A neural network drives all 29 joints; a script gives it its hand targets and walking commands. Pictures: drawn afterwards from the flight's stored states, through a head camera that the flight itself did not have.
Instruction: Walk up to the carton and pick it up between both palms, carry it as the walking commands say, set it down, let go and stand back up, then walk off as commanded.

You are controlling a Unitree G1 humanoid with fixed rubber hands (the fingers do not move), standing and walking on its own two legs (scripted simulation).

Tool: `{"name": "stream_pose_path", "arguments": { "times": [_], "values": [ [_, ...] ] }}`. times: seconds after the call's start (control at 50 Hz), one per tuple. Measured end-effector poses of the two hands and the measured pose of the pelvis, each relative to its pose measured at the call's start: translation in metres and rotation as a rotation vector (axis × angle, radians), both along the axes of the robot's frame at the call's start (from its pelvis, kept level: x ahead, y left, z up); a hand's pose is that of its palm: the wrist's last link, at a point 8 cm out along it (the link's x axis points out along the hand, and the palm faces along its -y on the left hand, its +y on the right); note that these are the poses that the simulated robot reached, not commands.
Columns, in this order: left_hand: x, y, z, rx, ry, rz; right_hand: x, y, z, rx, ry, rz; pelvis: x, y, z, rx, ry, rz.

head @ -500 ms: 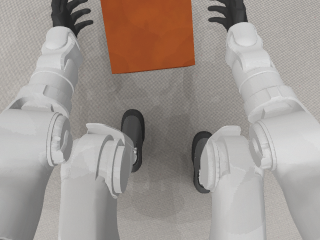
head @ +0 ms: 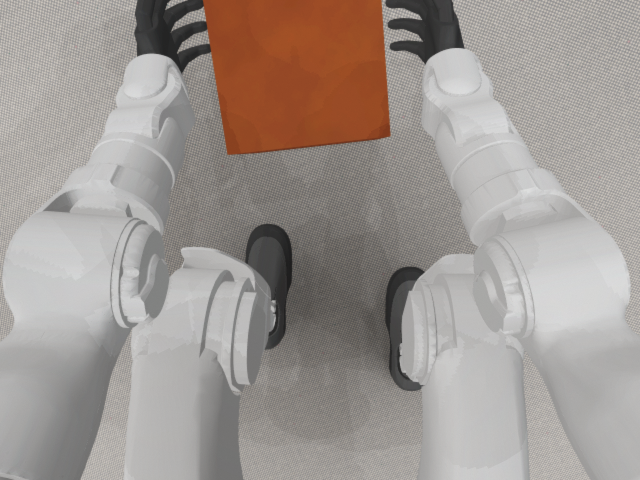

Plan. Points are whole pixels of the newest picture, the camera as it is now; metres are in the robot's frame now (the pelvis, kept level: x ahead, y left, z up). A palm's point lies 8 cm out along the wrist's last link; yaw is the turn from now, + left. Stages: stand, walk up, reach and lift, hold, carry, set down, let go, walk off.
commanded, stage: reach and lift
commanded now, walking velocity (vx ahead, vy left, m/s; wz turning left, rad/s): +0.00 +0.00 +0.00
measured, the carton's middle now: (304, 73) +0.50 +0.07 -0.29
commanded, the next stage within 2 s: none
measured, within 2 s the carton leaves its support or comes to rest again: leaves its support in 0.48 s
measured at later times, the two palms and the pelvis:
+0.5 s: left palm (167, 53) +0.50 +0.19 -0.18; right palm (449, 56) +0.51 -0.08 -0.20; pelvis +0.01 +0.00 -0.01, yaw -1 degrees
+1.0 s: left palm (157, 51) +0.49 +0.18 -0.13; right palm (472, 38) +0.51 -0.09 -0.14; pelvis +0.00 +0.00 +0.00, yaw -3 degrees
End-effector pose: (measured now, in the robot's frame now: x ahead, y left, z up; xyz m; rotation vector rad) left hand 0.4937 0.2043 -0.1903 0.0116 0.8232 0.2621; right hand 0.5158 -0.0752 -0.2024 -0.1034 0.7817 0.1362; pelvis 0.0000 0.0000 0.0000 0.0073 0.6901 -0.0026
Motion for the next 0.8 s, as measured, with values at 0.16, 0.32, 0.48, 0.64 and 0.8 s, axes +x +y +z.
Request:
{"name": "stream_pose_path", "arguments": {
  "times": [0.16,0.32,0.48,0.64,0.8],
  "values": [
    [0.001,0.001,0.001,0.002,0.019,-0.017,0.001,0.000,0.000,-0.001,0.012,0.008,0.003,-0.001,-0.009,0.004,-0.023,-0.005],
    [0.001,0.000,0.002,0.001,0.030,-0.025,0.000,0.000,0.002,-0.002,0.026,0.004,0.006,-0.002,-0.011,0.005,-0.025,-0.010],
    [0.003,-0.010,0.011,-0.007,0.019,-0.033,-0.005,-0.008,0.005,-0.020,0.034,-0.032,0.007,-0.002,-0.010,0.002,-0.017,-0.018],
    [-0.002,-0.016,0.029,-0.010,-0.032,0.000,-0.013,-0.011,0.015,-0.031,0.037,-0.058,0.004,-0.004,-0.007,0.002,-0.017,-0.031],
    [-0.009,-0.016,0.043,-0.014,-0.068,0.032,-0.010,-0.009,0.034,-0.043,0.017,-0.074,0.000,-0.004,-0.002,0.000,-0.016,-0.037]
  ]
}}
